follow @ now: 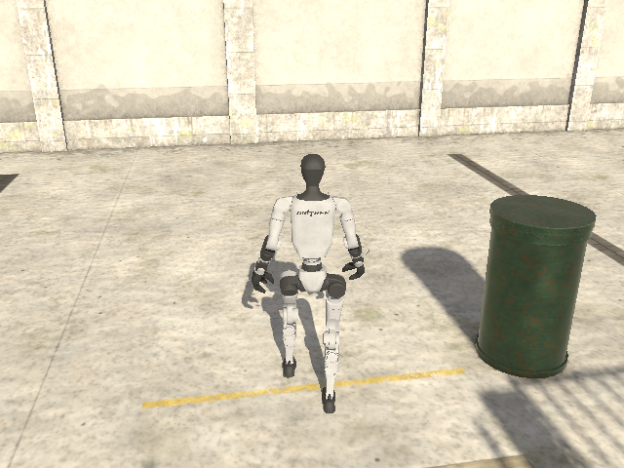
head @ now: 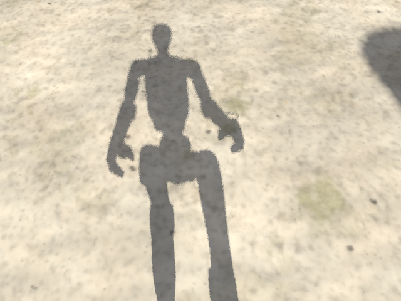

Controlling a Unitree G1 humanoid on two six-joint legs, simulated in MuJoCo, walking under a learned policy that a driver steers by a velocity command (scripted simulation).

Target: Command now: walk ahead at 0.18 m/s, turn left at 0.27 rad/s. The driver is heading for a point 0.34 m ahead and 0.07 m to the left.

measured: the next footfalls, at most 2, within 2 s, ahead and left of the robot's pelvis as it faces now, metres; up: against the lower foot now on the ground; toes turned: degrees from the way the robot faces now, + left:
left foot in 0.06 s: +0.20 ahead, +0.11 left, +0.00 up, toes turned +2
right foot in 0.48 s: +0.21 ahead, -0.11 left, +0.00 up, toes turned +22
